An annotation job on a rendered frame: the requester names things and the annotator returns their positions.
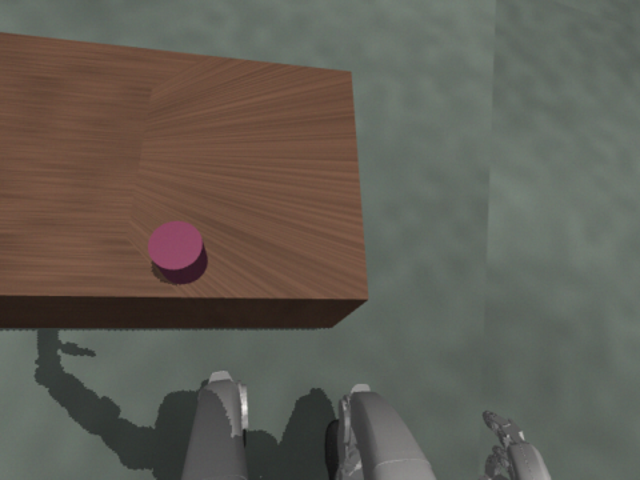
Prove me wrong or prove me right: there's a can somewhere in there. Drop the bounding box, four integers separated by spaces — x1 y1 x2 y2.
148 221 208 284

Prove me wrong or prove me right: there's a right robot hand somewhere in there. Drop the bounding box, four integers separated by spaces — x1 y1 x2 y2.
478 411 552 480

